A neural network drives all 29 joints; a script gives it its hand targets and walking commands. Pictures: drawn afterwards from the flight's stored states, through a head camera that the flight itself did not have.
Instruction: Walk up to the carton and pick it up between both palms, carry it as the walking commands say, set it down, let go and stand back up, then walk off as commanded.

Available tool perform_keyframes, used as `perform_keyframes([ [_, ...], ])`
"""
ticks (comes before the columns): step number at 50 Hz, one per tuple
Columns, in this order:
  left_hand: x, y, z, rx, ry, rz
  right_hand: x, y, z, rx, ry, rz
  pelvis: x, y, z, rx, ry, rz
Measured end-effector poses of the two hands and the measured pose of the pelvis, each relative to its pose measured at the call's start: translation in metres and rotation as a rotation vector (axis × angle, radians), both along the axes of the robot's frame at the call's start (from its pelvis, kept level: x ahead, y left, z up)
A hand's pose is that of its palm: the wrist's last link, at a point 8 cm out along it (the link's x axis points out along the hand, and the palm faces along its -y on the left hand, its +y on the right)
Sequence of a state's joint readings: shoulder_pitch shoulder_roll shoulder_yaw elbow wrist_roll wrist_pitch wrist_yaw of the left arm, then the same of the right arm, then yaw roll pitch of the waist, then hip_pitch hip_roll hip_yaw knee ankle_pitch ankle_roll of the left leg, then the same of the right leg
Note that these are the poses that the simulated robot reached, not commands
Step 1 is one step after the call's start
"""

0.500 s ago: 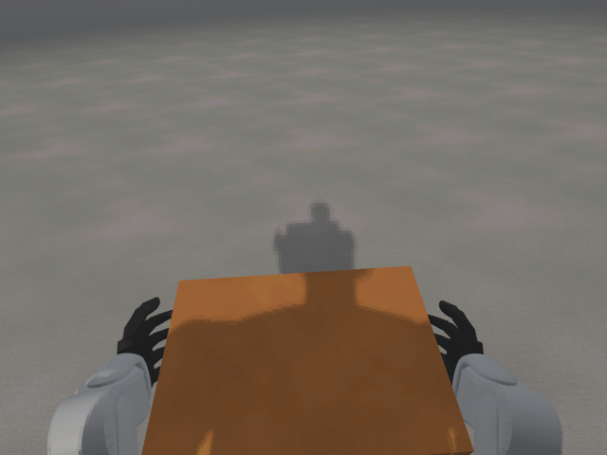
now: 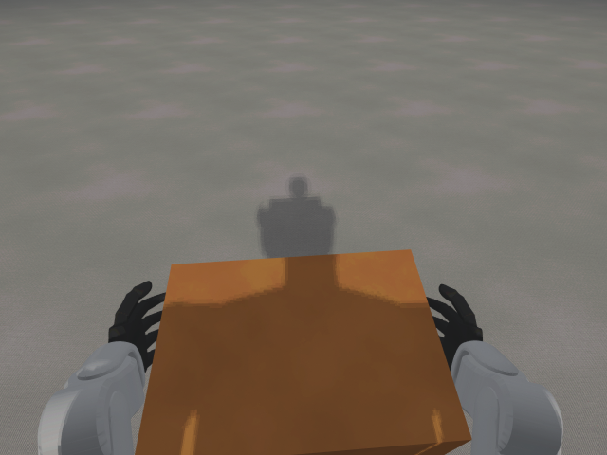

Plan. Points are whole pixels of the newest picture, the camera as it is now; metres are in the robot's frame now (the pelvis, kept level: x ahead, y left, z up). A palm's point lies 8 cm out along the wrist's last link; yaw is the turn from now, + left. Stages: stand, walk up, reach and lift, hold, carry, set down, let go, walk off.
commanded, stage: carry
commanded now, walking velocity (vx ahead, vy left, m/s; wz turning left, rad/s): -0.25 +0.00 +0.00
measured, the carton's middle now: (299, 376) +0.23 +0.01 +0.03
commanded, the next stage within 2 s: none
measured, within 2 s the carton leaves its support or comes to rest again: neither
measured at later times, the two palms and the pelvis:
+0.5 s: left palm out of the picture +0.07 +0.16 +0.07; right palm out of the picture +0.07 -0.21 +0.07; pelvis -0.15 -0.03 -0.02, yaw +1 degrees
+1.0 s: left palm out of the picture -0.11 +0.14 +0.09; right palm out of the picture -0.11 -0.23 +0.09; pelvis -0.34 -0.06 +0.01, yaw +2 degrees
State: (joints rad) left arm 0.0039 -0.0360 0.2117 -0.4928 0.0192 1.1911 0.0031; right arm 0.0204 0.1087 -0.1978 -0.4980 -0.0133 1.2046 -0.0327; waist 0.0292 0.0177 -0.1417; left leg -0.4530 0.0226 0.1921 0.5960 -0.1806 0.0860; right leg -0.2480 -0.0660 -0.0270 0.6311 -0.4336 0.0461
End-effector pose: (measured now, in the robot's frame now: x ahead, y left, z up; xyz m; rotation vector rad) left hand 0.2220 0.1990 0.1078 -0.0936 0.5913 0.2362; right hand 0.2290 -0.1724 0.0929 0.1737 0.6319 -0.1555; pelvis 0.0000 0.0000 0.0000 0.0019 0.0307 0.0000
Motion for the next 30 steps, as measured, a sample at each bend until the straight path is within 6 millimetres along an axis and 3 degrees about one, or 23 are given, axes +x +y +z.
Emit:
perform_keyframes([
  [4,-0.032,-0.02,-0.006,-0.011,0.059,0.011,-0.037,-0.02,-0.015,0.019,0.06,-0.007,-0.031,-0.013,0.005,-0.034,-0.008,0.012],
  [11,-0.079,-0.047,-0.02,-0.053,0.04,0.001,-0.091,-0.046,-0.018,0.007,0.043,-0.041,-0.074,-0.029,-0.003,-0.033,-0.02,0.026],
  [20,-0.121,-0.038,-0.043,-0.064,0.032,-0.019,-0.129,-0.038,-0.02,-0.054,0.032,-0.024,-0.117,-0.029,-0.021,-0.031,-0.044,0.02],
  [30,-0.194,-0.043,-0.024,-0.012,0.056,0.027,-0.19,-0.042,-0.027,0.016,0.059,0.007,-0.191,-0.042,-0.008,-0.029,-0.015,0.016],
])
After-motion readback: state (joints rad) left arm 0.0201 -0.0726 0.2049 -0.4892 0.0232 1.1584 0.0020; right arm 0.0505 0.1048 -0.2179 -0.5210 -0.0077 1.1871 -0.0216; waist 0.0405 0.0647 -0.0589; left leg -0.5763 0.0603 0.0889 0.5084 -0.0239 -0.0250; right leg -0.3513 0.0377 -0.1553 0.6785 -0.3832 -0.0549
